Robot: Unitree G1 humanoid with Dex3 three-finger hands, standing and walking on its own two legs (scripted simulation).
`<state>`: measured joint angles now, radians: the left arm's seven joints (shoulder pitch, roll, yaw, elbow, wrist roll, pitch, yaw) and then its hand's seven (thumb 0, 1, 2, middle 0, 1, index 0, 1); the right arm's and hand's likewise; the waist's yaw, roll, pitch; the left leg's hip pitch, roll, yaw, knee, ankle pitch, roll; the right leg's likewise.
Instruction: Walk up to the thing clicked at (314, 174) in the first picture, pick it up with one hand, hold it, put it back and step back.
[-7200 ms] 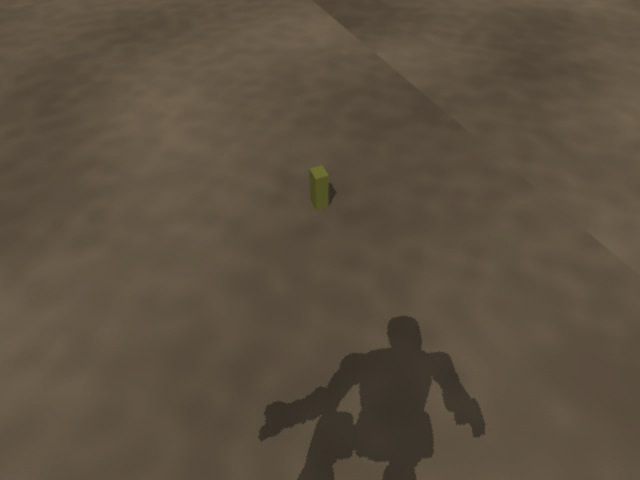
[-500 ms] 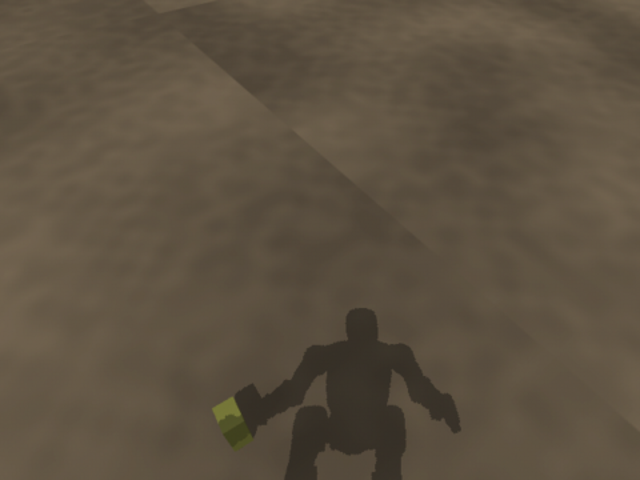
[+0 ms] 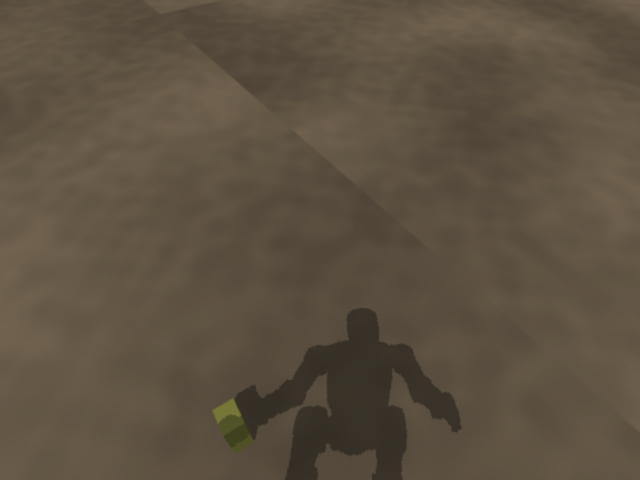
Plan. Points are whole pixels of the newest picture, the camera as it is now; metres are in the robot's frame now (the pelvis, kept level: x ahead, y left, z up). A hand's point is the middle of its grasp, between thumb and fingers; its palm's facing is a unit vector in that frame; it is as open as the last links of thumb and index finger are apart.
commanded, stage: go down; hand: left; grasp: from the side
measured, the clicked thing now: (234, 426) +0.38 +0.26 -0.69
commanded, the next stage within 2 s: none
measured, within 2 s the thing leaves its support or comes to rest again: neither
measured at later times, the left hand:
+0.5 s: hand out of the picture +0.15 +0.30 -0.21, palm faces +0.14 -0.94 -0.32, open 15.2 cm
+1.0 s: hand (101, 478) +0.19 +0.39 -0.29, palm faces +0.30 -0.92 -0.24, open 17.4 cm
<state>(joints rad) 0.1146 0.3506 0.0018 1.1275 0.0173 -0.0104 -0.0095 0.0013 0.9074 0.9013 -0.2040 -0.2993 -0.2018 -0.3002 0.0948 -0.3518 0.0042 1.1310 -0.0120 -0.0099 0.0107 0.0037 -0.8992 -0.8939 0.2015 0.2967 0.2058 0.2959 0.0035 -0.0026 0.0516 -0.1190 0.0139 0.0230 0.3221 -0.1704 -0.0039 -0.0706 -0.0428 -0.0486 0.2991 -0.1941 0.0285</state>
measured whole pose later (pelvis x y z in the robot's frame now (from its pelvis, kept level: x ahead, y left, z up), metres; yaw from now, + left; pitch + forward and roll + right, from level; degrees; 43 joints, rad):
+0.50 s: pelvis -0.03 +0.00 -0.08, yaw -1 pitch +14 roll -1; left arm 0.02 0.42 0.38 0.96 0.05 -0.09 -0.14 0.00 -0.12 0.12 -0.11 -0.09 -0.11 -0.08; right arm 0.25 -0.26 -0.04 0.66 0.01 -0.06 0.00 0.01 -0.91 -0.89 0.20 0.30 0.21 0.30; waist -0.03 -0.02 -0.07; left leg -0.83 0.06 0.01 1.02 -0.44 -0.01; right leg -0.78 -0.02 -0.03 0.99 -0.46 0.02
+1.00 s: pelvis -0.07 +0.00 -0.23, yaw -2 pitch +29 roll -4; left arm -0.17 0.65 0.70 0.96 -0.10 -0.30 -0.45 -0.01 -0.59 0.01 -0.13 -0.07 -0.14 -0.07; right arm 0.06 -0.31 0.01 0.62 -0.04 -0.18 -0.05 0.01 -0.88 -0.88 0.20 0.30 0.21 0.30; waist 0.01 -0.04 -0.15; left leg -1.58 0.06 -0.07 1.69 -0.62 -0.02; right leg -1.50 -0.03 -0.07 1.65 -0.66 0.00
